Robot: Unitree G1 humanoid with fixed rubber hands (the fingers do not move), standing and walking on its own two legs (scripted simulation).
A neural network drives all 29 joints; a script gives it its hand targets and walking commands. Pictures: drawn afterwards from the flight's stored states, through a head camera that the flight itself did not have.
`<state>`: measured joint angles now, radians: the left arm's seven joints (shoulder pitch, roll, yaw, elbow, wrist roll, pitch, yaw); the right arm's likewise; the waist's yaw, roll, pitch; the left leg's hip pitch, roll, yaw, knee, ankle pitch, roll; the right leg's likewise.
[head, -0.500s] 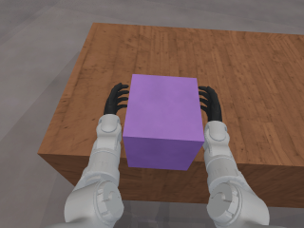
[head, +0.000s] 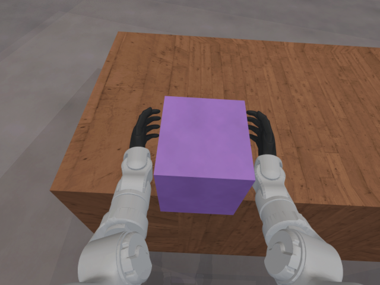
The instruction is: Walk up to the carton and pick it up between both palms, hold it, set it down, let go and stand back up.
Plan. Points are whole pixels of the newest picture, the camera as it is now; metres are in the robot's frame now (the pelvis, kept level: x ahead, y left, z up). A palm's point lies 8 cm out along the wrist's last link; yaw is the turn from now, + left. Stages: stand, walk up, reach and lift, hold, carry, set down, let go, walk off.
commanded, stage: reach and lift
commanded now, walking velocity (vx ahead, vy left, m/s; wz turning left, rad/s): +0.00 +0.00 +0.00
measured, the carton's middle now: (200, 158) +0.40 +0.00 +0.00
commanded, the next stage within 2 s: none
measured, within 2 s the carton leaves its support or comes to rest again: leaves its support in 0.28 s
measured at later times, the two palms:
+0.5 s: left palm (133, 141) +0.38 +0.14 +0.09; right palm (268, 145) +0.38 -0.13 +0.09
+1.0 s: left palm (118, 138) +0.35 +0.16 +0.13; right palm (267, 145) +0.35 -0.12 +0.12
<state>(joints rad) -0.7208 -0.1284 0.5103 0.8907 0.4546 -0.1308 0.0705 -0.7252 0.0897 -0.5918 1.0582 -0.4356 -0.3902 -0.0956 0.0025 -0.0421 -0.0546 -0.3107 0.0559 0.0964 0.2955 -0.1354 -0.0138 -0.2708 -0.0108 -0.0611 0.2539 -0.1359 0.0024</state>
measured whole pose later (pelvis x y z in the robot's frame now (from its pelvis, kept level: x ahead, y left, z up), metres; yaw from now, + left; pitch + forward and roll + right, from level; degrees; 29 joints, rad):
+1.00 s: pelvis -0.02 +0.01 +0.00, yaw +2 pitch -6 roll -1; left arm -0.67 -0.09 0.31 0.59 0.38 0.33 0.06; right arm -0.68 0.05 -0.25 0.91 -0.05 -0.06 -0.15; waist -0.02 -0.07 0.02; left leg -0.06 0.04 0.07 0.31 -0.15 0.00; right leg 0.00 -0.02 -0.08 0.23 -0.14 0.01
